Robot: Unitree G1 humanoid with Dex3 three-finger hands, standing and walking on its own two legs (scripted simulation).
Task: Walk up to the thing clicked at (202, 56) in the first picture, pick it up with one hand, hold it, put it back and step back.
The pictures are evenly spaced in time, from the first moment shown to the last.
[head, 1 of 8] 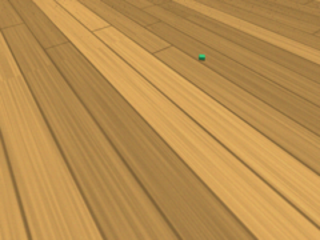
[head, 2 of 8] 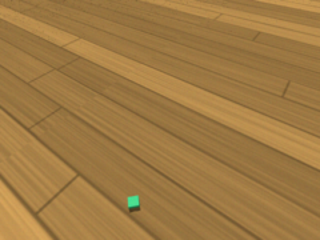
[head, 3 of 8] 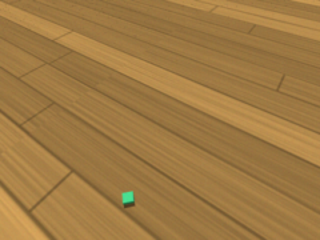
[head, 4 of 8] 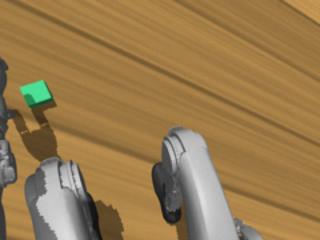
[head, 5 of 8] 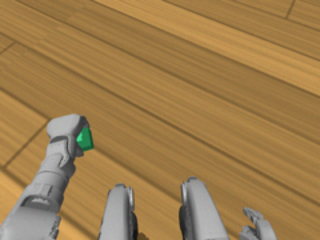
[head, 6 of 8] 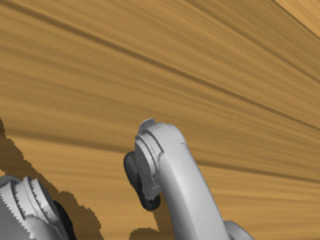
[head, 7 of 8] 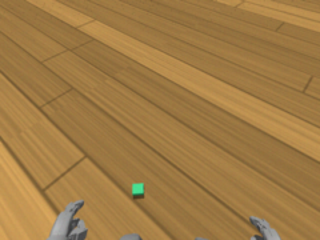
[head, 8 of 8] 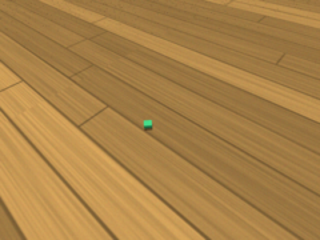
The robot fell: no
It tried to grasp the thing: yes
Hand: left
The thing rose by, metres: 0.68
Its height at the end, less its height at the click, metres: +0.00
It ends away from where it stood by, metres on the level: 0.01
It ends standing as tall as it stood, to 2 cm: yes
